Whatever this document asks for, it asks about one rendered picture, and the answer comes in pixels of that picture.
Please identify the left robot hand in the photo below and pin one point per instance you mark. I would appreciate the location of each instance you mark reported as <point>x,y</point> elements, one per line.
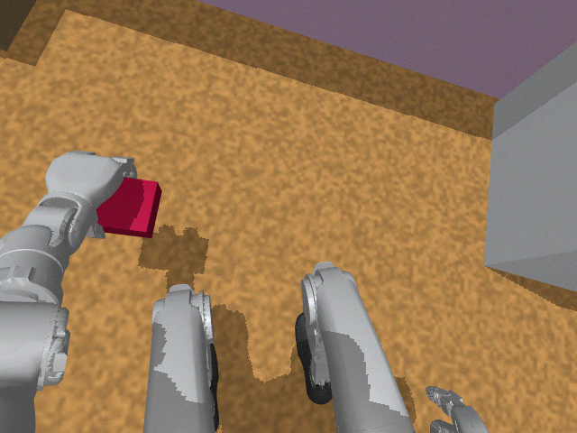
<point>91,177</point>

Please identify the right robot hand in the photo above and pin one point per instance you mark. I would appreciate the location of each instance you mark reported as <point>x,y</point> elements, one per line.
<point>465,418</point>

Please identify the right robot foot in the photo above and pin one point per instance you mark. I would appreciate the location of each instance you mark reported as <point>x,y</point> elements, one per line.
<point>316,393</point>

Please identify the left robot arm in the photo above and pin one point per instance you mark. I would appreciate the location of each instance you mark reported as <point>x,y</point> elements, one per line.
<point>34,339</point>

